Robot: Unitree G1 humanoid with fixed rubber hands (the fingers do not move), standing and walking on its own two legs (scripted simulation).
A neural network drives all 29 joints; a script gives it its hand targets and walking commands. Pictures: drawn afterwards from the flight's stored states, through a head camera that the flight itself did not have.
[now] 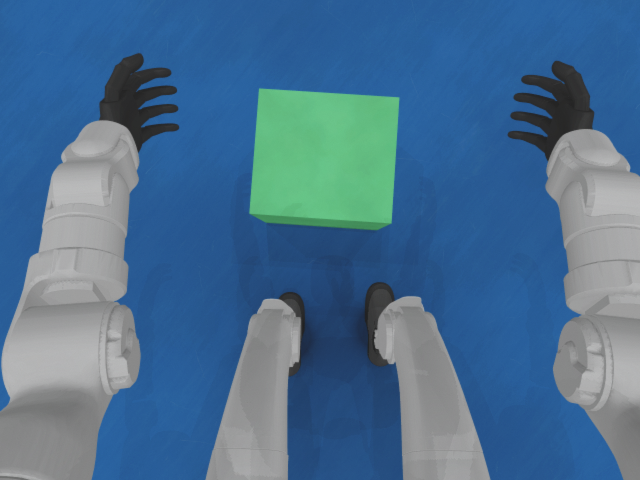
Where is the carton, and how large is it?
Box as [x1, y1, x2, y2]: [249, 88, 398, 229]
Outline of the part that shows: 259,88 249,213 266,222 378,229 390,223 398,97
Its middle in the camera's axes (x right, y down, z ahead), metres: +0.01 -0.16 +0.89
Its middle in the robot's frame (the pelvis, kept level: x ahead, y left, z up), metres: +0.54 +0.02 -0.55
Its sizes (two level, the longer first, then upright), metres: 0.284 0.255 0.220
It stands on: the floor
